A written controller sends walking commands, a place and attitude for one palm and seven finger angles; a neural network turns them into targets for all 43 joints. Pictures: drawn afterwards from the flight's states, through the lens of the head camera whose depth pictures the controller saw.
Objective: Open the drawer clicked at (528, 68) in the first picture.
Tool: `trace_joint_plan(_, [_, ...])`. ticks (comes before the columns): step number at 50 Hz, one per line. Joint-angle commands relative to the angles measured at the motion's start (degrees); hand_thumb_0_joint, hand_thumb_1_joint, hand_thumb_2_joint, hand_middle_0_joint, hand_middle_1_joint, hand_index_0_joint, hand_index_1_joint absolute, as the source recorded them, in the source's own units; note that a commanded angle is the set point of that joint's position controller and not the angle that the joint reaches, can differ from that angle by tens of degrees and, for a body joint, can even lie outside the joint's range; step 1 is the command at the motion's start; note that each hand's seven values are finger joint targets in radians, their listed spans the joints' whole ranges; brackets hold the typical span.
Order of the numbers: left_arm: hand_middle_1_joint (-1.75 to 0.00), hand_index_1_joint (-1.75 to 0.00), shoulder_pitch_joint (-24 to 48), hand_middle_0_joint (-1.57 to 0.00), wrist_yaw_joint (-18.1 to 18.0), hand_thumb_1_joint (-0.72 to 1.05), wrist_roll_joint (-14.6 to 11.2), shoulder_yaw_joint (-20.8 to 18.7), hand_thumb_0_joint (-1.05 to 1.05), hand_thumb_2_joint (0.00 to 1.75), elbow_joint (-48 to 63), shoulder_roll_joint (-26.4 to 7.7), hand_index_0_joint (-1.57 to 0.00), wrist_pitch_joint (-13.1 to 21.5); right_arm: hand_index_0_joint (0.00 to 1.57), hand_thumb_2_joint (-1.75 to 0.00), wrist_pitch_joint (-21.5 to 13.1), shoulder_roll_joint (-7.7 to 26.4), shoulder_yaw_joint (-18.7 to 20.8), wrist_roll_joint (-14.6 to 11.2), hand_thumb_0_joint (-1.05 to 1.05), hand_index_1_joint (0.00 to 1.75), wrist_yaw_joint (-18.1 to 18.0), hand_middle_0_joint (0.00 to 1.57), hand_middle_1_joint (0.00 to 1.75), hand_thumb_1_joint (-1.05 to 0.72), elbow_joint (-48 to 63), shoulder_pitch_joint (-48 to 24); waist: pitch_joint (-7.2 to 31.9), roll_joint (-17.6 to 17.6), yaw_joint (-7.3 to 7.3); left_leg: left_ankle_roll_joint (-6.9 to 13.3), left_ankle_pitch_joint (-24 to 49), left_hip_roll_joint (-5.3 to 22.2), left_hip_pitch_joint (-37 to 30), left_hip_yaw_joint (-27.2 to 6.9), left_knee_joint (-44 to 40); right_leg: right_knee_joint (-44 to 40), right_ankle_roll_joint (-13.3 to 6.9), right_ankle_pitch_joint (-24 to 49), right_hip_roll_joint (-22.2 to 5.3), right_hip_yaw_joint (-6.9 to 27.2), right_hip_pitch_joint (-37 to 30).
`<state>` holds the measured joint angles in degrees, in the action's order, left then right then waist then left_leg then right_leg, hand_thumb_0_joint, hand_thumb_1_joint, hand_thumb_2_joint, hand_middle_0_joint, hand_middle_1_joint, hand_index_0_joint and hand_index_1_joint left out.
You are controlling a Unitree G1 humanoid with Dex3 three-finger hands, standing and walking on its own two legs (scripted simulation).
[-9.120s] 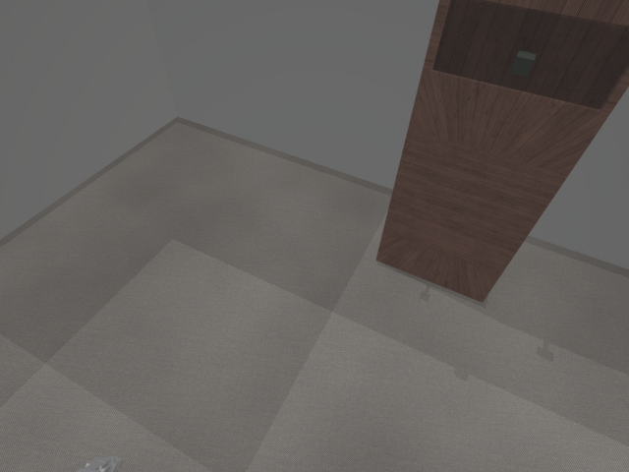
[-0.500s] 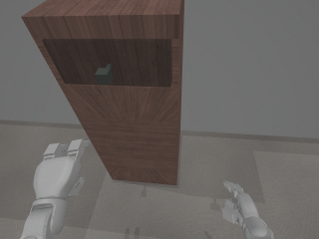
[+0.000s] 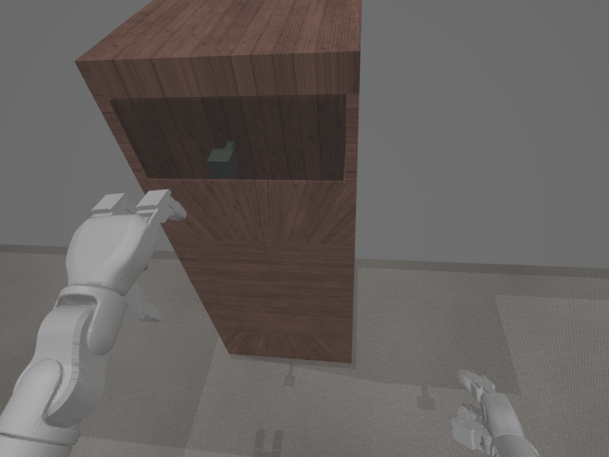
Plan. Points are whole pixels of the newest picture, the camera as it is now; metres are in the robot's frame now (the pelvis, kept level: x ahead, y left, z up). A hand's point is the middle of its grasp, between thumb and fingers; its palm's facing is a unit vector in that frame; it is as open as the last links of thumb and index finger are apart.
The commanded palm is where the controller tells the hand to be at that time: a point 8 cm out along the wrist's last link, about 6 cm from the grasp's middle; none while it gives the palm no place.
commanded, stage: raise the hand with hooked fingers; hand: left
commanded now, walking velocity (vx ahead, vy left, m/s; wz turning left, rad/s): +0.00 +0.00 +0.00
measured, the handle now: (226, 156) +0.53 +0.22 +0.12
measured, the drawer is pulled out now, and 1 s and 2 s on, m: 0.00 0.00 0.00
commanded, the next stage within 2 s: move the hooked fingers above the handle in 0.72 s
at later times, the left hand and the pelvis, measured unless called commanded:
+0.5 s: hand (117, 202) +0.31 +0.25 +0.22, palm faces +0.13 -0.03 -0.99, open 13.8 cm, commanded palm +0.26 +0.24 +0.27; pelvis -0.02 +0.00 +0.00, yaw +0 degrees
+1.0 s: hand (139, 217) +0.30 +0.23 +0.20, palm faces +0.10 -0.03 -0.99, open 13.8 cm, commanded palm +0.27 +0.23 +0.27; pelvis -0.03 -0.01 +0.00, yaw +1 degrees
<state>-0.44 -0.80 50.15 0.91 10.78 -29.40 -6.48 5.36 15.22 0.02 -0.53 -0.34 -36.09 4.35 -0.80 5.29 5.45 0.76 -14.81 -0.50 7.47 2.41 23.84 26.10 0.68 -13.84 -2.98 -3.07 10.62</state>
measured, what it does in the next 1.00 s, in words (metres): stands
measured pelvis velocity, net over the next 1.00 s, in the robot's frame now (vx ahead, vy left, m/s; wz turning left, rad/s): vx -0.03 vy -0.01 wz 0.01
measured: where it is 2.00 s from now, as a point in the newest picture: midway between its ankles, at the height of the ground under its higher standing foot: outside the picture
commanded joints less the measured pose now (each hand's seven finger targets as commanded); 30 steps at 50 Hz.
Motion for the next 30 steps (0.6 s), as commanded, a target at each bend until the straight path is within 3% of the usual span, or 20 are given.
trace_joint_plan(1, [-1.20, -1.20, 20.6, -0.30, 1.7, -0.50, 0.1, -8.5, 0.00, 0.30, 10.3, -14.2, -0.30, -0.5, 0.20, -0.90, -2.7, 5.0, 0.8, -0.2, 0.00, 0.30, 0.1, 0.20, 0.30, -0.90, 9.2, -9.3, 12.6, -1.0, 0.52, -0.1, 21.2, -0.5, -1.1, -1.8, -4.2, -2.5, -2.6, 15.2, 2.8, 0.6, -9.1])
trace_joint_plan(9, [-1.20, -1.20, 32.5, -0.30, 8.7, -0.50, -1.1, -9.9, 0.00, 0.30, 6.6, -18.2, -0.30, -2.4, 0.20, -0.90, -2.2, 5.6, -0.2, -1.0, 0.00, 0.30, 1.1, 0.20, 0.30, -0.90, 10.2, -10.4, 12.8, -1.9, 0.42, -0.3, 19.3, -0.2, -0.5, -1.9, -4.9, -3.4, -2.7, 12.8, 3.3, 0.7, -8.7])
trace_joint_plan(13, [-1.20, -1.20, 39.6, -0.30, 11.3, -0.50, -1.6, -8.2, 0.00, 0.30, 5.0, -18.9, -0.30, -2.1, 0.20, -0.90, -2.2, 6.0, -0.4, -1.1, 0.00, 0.30, 0.9, 0.20, 0.30, -0.90, 10.1, -9.2, 13.6, -1.4, -0.24, -0.3, 17.8, -0.4, -0.9, -2.1, -5.3, -3.7, -2.7, 10.9, 2.9, 0.4, -7.6])
trace_joint_plan(16, [-1.20, -1.20, 44.1, -0.30, 13.0, -0.50, -2.2, -9.3, 0.00, 0.30, 2.9, -21.0, -0.30, -1.6, 0.20, -0.90, -2.8, 6.2, -0.3, -1.2, 0.00, 0.30, 0.9, 0.20, 0.30, -0.90, 9.8, -8.4, 14.2, -1.9, -0.22, -0.2, 16.2, -0.5, -0.5, -2.3, -5.3, -3.8, -2.7, 9.4, 2.7, 0.5, -7.5])
trace_joint_plan(20, [-1.20, -1.20, 37.0, -0.30, 15.5, -0.50, -3.2, -8.7, 0.00, 0.30, 0.5, -18.9, -0.30, -1.1, 0.20, -0.90, -2.8, 6.4, -0.2, -1.4, 0.00, 0.30, 1.6, 0.20, 0.30, -0.90, 10.9, -7.8, 13.8, -3.5, 0.48, -0.1, 16.6, -0.5, 1.0, -1.7, -5.0, -3.1, -2.7, 10.4, 2.4, 0.3, -8.0])
trace_joint_plan(24, [-1.20, -1.20, 35.1, -0.30, 15.5, -0.50, -4.5, -11.6, 0.00, 0.30, 4.8, -20.7, -0.30, 0.7, 0.20, -0.90, -3.0, 6.8, 0.1, -1.6, 0.00, 0.30, 1.9, 0.20, 0.30, -0.90, 12.2, -8.1, 14.5, -4.7, 0.77, 0.5, 15.2, -0.5, 1.5, -1.4, -4.5, -3.3, -2.3, 10.1, 2.8, 0.8, -7.9])
trace_joint_plan(25, [-1.20, -1.20, 36.3, -0.30, 15.2, -0.50, -4.4, -10.8, 0.00, 0.30, 5.7, -20.3, -0.30, 1.3, 0.20, -0.90, -3.2, 6.7, 0.0, -1.5, 0.00, 0.30, 1.7, 0.20, 0.30, -0.90, 12.0, -7.9, 14.3, -3.8, 0.54, 0.4, 14.8, -0.6, 1.7, -1.3, -4.7, -3.2, -2.3, 9.1, 2.4, 0.6, -7.7])
trace_joint_plan(29, [-1.20, -1.20, 38.6, -0.30, 11.8, -0.50, -4.7, -15.5, 0.00, 0.30, 8.8, -24.3, -0.30, 3.4, 0.20, -0.90, -4.4, 6.8, 0.5, -1.3, 0.00, 0.30, 1.5, 0.20, 0.30, -0.90, 11.3, -7.3, 15.6, -0.7, 1.22, 0.3, 13.9, -0.9, 1.1, -1.6, -4.7, -3.6, -2.4, 7.4, 2.7, 1.1, -8.0])
trace_joint_plan(30, [-1.20, -1.20, 39.2, -0.30, 11.1, -0.50, -4.6, -14.9, 0.00, 0.30, 7.6, -23.8, -0.30, 3.4, 0.20, -0.90, -4.6, 6.5, 0.5, -1.1, 0.00, 0.30, 1.4, 0.20, 0.30, -0.90, 10.8, -7.0, 16.0, -0.9, 1.27, 0.3, 13.8, -1.1, 1.0, -1.5, -4.8, -3.6, -2.5, 6.9, 2.4, 1.1, -8.1])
